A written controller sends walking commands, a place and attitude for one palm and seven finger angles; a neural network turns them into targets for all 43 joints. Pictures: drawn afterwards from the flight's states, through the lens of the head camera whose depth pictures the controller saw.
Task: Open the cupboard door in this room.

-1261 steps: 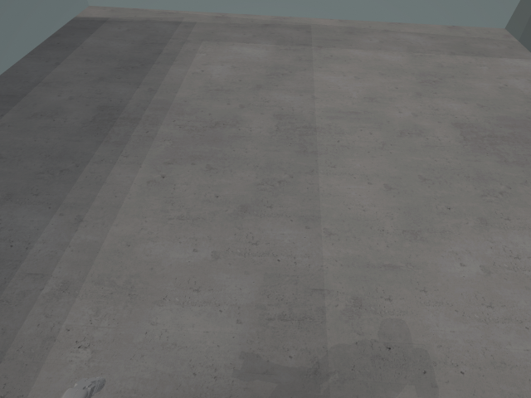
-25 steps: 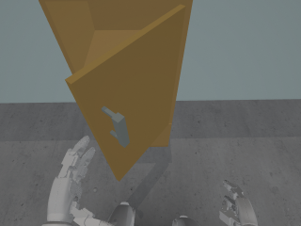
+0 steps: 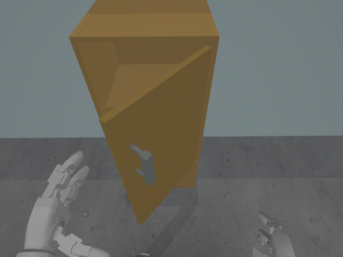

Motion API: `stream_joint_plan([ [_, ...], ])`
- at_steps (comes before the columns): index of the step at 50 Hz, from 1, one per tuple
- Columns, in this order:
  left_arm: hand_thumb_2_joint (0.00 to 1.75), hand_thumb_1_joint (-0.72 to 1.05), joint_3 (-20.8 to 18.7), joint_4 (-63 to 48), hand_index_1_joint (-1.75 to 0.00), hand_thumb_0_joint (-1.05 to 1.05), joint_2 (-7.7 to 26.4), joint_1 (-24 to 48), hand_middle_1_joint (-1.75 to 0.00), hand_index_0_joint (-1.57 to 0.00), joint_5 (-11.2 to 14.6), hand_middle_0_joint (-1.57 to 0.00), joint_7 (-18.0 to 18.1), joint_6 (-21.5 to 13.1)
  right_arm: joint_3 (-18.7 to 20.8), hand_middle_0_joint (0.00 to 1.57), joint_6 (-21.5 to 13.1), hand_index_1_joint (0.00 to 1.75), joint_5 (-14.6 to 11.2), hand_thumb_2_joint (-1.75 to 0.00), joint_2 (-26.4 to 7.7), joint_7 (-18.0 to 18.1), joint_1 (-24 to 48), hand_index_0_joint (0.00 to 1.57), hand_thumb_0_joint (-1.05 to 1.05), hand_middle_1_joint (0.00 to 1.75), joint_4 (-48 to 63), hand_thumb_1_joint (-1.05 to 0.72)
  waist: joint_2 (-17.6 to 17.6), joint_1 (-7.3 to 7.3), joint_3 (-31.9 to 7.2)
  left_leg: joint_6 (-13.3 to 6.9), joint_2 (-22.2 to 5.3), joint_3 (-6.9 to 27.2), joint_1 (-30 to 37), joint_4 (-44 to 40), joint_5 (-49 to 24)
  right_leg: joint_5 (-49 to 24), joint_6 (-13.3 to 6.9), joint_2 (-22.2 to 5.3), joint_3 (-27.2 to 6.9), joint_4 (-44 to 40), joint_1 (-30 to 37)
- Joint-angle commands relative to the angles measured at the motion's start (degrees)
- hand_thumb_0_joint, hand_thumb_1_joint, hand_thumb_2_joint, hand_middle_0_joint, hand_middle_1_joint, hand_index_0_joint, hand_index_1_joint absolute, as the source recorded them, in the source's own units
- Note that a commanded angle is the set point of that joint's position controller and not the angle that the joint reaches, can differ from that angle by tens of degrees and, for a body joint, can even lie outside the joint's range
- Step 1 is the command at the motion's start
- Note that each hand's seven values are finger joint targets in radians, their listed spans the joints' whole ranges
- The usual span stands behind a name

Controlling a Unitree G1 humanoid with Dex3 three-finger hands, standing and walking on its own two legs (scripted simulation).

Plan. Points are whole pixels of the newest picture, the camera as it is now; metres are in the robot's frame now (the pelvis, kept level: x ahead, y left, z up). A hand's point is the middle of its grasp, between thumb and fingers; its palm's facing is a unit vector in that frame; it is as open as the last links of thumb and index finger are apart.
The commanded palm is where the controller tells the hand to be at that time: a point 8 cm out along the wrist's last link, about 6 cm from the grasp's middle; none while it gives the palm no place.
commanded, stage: draw the hand back to the body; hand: left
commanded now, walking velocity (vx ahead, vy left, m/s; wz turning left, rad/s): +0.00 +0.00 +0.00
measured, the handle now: (142, 165) +0.33 +0.10 +0.03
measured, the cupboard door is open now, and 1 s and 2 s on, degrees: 51 51 51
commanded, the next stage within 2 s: step back with the hand held close in 1.04 s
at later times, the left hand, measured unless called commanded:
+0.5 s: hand (26, 174) +0.21 +0.25 +0.18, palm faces +0.36 -0.85 -0.40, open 11.0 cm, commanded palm +0.17 +0.30 +0.20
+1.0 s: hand (14, 161) +0.22 +0.26 +0.21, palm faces +0.42 -0.82 -0.38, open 7.5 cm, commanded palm +0.17 +0.30 +0.23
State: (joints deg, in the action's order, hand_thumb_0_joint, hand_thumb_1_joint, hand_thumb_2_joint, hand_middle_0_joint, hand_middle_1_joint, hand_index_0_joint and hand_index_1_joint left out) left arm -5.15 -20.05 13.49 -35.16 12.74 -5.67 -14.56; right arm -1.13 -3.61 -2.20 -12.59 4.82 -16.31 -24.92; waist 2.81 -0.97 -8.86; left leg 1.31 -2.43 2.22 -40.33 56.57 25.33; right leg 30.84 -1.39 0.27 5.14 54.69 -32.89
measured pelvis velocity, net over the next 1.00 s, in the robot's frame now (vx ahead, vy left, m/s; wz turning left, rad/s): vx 0.02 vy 0.01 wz -0.03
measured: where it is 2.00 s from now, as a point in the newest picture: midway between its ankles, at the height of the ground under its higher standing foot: outside the picture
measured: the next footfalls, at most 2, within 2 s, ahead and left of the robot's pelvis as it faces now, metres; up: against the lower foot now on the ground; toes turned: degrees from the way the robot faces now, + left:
none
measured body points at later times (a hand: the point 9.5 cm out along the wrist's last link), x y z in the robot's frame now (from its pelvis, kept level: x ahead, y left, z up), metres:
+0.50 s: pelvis +0.02 +0.02 +0.05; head +0.00 +0.00 +0.50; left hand +0.19 +0.30 +0.20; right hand +0.21 -0.19 -0.02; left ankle +0.03 +0.13 -0.68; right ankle -0.03 -0.10 -0.68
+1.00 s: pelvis +0.02 +0.01 +0.06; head +0.00 -0.01 +0.51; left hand +0.19 +0.30 +0.23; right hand +0.20 -0.22 -0.02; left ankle +0.03 +0.13 -0.68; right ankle -0.03 -0.10 -0.68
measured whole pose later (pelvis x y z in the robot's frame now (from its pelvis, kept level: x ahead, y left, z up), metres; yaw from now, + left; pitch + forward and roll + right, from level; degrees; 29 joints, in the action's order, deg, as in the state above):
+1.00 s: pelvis +0.02 +0.01 +0.06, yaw -2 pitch -4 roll +0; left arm -18.3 -22.5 19.3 -27.4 4.0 6.8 -3.2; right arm -1.4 -4.9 0.1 -12.9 5.6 -11.6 -36.1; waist 2.6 -3.6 0.3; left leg 0.6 -1.6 -1.6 -7.5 24.2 13.0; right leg 16.7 -0.4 -0.1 2.1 21.7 -1.3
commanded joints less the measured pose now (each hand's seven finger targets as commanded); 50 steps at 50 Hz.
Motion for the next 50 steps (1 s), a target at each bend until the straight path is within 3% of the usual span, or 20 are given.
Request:
stream_joint_plan([
  [1,0.42,-0.22,-4.1,-15.1,-0.3,0.0,8.6,-2.3,-0.3,-0.16,-7.9,-0.16,9.0,4.9,1.5,0.2,-2.0,0.3,0.6,-0.9,-4.2,2.5,5.3,0.2,0.0,0.3,9.6,-0.9,1.2,-0.51,-1.5,-3.2,2.3,-2.6,14.5,-12.5,-11.4,-17.6,0.8,-1.4,-4.2,-17.0,3.3],
  [3,0.45,-0.15,-4.4,-16.3,-0.3,0.0,9.5,-0.8,-0.3,-0.16,-9.2,-0.16,11.1,7.3,1.0,0.2,-1.5,0.3,0.7,-0.9,-4.8,2.8,6.1,0.2,0.0,0.3,9.3,-0.9,0.4,-0.45,-0.2,-3.3,2.0,-2.3,16.8,-14.6,-12.2,-17.6,0.8,-1.0,-3.1,-18.3,4.2],
  [4,0.47,-0.12,-4.6,-15.1,-0.3,0.0,9.4,-0.7,-0.3,-0.16,-9.5,-0.16,11.8,8.3,0.9,0.2,-1.5,0.3,0.8,-0.9,-4.9,3.0,6.6,0.2,0.0,0.3,8.8,-0.9,-2.0,-0.38,0.6,-3.4,1.9,-2.1,17.4,-15.7,-12.6,-18.0,0.9,-0.9,-2.8,-19.3,5.6],
  [6,0.5,-0.05,-5.8,-16.6,-0.3,0.0,10.6,0.7,-0.3,-0.17,-10.1,-0.17,12.9,8.8,0.5,0.2,-1.9,0.3,1.0,-0.9,-5.2,3.1,7.2,0.2,0.0,0.3,8.3,-0.9,-0.5,-0.55,0.1,-3.4,1.8,-1.9,20.4,-17.9,-13.6,-18.8,0.9,-0.8,-2.5,-20.4,7.7],
  [9,0.54,0.06,-7.6,-16.3,-0.3,0.0,12.0,1.9,-0.3,-0.17,-10.4,-0.17,14.0,9.6,0.2,0.2,-2.5,0.3,1.2,-0.9,-5.5,3.1,8.1,0.2,0.0,0.3,7.3,-0.9,-1.8,-1.0,0.3,-3.4,1.9,-1.8,23.3,-20.9,-15.5,-20.3,0.8,-0.8,-2.0,-22.6,11.6],
  [10,0.55,0.09,-7.9,-17.3,-0.3,0.0,11.9,2.3,-0.3,-0.17,-10.4,-0.17,14.1,9.5,0.0,0.2,-2.9,0.3,1.3,-0.9,-5.3,3.0,8.3,0.2,0.0,0.3,7.0,-0.9,-0.2,-1.14,0.4,-3.3,1.9,-1.9,24.3,-21.8,-16.0,-20.8,0.8,-0.9,-2.0,-23.0,12.5],
  [12,0.58,0.17,-8.6,-15.9,-0.3,0.0,11.8,3.0,-0.3,-0.17,-10.4,-0.17,14.3,9.9,-0.1,0.2,-3.3,0.3,1.3,-0.9,-5.3,2.9,8.6,0.2,0.0,0.3,5.9,-0.9,-0.8,-1.11,2.7,-3.2,1.8,-2.0,25.8,-23.6,-16.3,-21.0,0.9,-0.8,-1.9,-24.9,13.2],
  [17,0.66,0.34,-11.4,-15.8,-0.3,0.0,12.6,5.0,-0.3,-0.18,-10.3,-0.18,14.4,9.5,-0.2,0.2,-4.3,0.3,1.6,-0.9,-5.5,2.4,9.6,0.2,0.0,0.3,3.8,-0.9,1.6,-1.79,3.8,-2.9,1.7,-2.1,29.7,-27.5,-20.2,-23.8,0.7,-0.7,-1.7,-27.7,17.8],
  [22,0.74,0.51,-14.3,-16.8,-0.3,0.0,13.8,7.0,-0.3,-0.19,-10.3,-0.19,14.3,8.8,0.1,0.2,-5.2,0.3,1.9,-0.9,-5.6,1.7,10.4,0.2,0.0,0.3,2.1,-0.9,1.3,-2.24,3.7,-2.6,1.4,-2.3,33.2,-30.3,-25.4,-27.4,0.7,-0.5,-1.5,-29.7,21.3],
  [25,0.78,0.62,-16.3,-15.6,-0.3,0.0,14.4,8.1,-0.3,-0.19,-9.8,-0.19,14.1,8.7,0.3,0.2,-5.0,0.3,2.1,-0.9,-5.6,1.4,11.3,0.2,0.0,0.3,1.2,-0.9,0.0,-2.41,5.4,-2.5,1.3,-2.5,33.6,-31.6,-25.7,-28.4,0.7,-0.3,-1.5,-31.1,22.8],
  [33,0.9,0.9,-22.3,-16.1,-0.3,0.0,17.7,14.0,-0.3,-0.2,-9.1,-0.2,14.2,7.6,1.1,0.2,-4.5,0.3,2.3,-0.9,-5.9,1.2,12.4,0.2,0.0,0.3,-0.5,-0.9,1.5,-2.85,4.0,-2.6,1.6,-3.6,36.5,-33.3,-26.4,-30.4,0.8,-0.2,-2.1,-33.6,25.7],
  [36,0.9,0.9,-19.1,-12.1,-0.3,0.0,14.0,11.1,-0.3,-0.2,-8.7,-0.2,13.3,8.1,1.4,0.2,-4.1,0.3,2.3,-0.9,-6.0,0.6,12.4,0.2,0.0,0.3,-0.9,-0.9,-0.1,-2.63,6.2,-2.6,1.3,-3.7,36.2,-34.0,-26.7,-30.9,1.0,-0.2,-2.0,-34.3,25.6],
  [40,0.9,0.9,-19.6,-13.1,-0.3,0.0,15.2,12.5,-0.3,-0.2,-8.7,-0.2,13.1,8.1,2.0,0.2,-3.5,0.3,2.4,-0.9,-6.2,0.6,13.0,0.2,0.0,0.3,-0.6,-0.9,-1.5,-2.65,5.3,-3.0,1.6,-4.2,37.2,-34.1,-25.9,-31.3,1.3,-0.2,-2.5,-35.4,25.9],
  [42,0.9,0.9,-21.0,-15.0,-0.3,0.0,16.8,13.5,-0.3,-0.2,-9.0,-0.2,13.4,7.5,2.0,0.2,-3.7,0.3,2.5,-0.9,-6.1,0.8,13.2,0.2,0.0,0.3,-0.9,-0.9,0.2,-2.93,3.5,-3.0,1.8,-4.3,37.9,-34.1,-26.2,-31.4,1.1,-0.3,-2.7,-35.5,26.7],
  [46,0.9,0.9,-21.6,-16.5,-0.3,0.0,17.6,13.6,-0.3,-0.2,-9.1,-0.2,13.7,7.1,1.9,0.2,-4.4,0.3,2.5,-0.9,-5.7,1.1,13.3,0.2,0.0,0.3,-1.3,-0.9,3.2,-2.94,4.2,-2.8,2.0,-4.4,38.4,-34.0,-26.4,-31.8,1.0,-0.3,-2.9,-35.9,26.7],
  [50,0.9,0.9,-20.7,-15.3,-0.3,0.0,16.4,13.2,-0.3,-0.2,-8.8,-0.2,13.5,7.0,2.0,0.2,-4.7,0.3,2.5,-0.9,-5.7,1.1,13.4,0.2,0.0,0.3,-1.5,-0.9,1.1,-2.69,6.1,-2.7,1.9,-4.4,38.2,-34.5,-25.7,-31.3,1.2,-0.1,-2.8,-36.7,25.9],
])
